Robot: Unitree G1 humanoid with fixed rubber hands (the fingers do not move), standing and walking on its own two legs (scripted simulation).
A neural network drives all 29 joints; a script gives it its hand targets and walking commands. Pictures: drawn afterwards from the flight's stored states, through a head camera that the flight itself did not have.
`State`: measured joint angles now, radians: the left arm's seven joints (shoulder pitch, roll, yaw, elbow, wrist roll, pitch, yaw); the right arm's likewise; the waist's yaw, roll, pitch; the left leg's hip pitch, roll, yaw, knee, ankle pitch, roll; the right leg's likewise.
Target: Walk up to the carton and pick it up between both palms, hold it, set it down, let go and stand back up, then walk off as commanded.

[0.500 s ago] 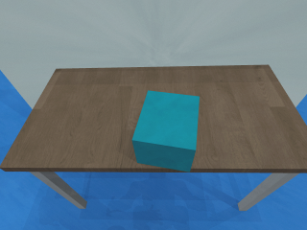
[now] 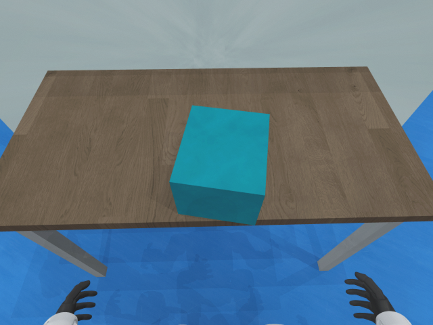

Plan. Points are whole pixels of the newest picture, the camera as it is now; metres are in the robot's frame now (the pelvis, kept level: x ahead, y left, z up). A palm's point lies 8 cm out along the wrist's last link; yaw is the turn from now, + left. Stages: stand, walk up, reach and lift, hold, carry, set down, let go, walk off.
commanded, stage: reach and lift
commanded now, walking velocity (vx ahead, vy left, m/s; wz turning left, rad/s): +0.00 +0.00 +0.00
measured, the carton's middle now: (223, 164) +0.43 +0.00 -0.02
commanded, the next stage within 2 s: none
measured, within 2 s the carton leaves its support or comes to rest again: neither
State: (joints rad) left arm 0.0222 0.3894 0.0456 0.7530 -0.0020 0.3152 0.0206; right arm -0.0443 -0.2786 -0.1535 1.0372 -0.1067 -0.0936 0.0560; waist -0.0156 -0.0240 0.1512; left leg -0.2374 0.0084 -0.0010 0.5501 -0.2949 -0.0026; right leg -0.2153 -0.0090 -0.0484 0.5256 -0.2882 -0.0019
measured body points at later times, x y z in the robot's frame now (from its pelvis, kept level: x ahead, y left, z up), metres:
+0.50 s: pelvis -0.01 +0.00 +0.01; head +0.01 +0.03 +0.46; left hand +0.15 +0.29 -0.08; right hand +0.15 -0.23 -0.06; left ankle +0.00 +0.12 -0.73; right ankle +0.00 -0.11 -0.73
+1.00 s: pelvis +0.00 +0.00 +0.02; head +0.01 +0.02 +0.46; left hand +0.19 +0.27 -0.04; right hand +0.15 -0.21 -0.01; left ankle +0.00 +0.12 -0.73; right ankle -0.01 -0.11 -0.73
